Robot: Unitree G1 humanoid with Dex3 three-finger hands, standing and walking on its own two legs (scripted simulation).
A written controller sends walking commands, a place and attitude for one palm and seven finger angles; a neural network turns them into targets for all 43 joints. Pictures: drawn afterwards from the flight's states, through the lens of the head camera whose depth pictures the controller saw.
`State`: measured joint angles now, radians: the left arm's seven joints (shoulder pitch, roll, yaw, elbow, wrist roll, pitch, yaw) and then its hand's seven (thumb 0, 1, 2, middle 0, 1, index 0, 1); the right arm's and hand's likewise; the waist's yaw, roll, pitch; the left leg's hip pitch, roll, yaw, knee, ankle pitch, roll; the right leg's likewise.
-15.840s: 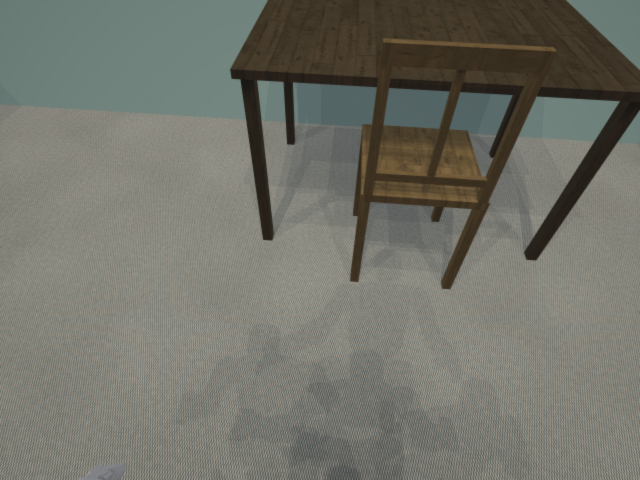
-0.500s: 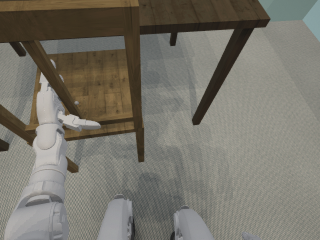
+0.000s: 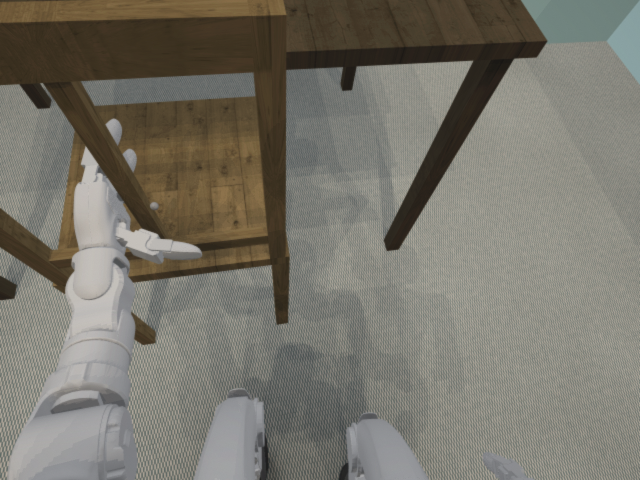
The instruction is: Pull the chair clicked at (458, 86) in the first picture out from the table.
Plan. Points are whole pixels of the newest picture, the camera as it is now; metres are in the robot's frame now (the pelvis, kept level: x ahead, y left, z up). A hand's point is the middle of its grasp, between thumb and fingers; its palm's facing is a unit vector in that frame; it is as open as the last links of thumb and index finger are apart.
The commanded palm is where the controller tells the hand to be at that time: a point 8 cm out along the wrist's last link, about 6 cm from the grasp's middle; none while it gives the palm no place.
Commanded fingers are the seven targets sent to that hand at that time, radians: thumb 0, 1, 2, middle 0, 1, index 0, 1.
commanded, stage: hook a spindle and tug to test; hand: left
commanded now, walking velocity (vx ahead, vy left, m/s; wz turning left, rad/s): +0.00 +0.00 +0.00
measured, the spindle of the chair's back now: (125, 183) +0.45 +0.23 +0.05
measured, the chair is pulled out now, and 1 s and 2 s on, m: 0.00 0.02 0.11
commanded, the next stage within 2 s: step backward, pulling the chair out in 1.30 s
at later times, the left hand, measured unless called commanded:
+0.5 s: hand (155, 205) +0.44 +0.20 +0.03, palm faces +0.18 -0.98 -0.01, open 8.8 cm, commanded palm +0.41 +0.23 +0.03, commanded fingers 0.00 0.68 0.80 -0.50 -1.45 -0.50 -1.45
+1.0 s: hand (158, 218) +0.42 +0.20 +0.03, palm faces +0.17 -0.99 -0.01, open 4.9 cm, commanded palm +0.38 +0.23 +0.03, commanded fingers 0.00 0.90 0.90 -0.50 -1.45 -0.50 -1.45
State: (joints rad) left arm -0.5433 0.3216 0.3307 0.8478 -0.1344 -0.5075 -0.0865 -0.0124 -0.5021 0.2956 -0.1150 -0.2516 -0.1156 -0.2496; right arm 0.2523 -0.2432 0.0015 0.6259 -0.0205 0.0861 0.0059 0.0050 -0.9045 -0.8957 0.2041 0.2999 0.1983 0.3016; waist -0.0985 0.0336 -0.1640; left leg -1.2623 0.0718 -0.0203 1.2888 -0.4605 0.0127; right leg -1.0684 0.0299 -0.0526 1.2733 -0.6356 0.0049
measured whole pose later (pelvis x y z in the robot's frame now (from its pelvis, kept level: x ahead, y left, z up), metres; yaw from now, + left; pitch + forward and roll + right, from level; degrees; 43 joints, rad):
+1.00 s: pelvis +0.01 +0.01 +0.01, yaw -1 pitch +24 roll -4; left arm -0.40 0.27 0.28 0.70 -0.15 -0.49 -0.04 0.01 0.79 0.81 -0.46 -1.45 -0.46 -1.45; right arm 0.26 -0.23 0.00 0.61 -0.02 0.09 0.02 0.01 -0.90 -0.90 0.20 0.30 0.20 0.30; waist -0.09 0.03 -0.17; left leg -1.21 0.07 0.00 1.26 -0.47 0.02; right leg -1.02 0.03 -0.03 1.23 -0.63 0.01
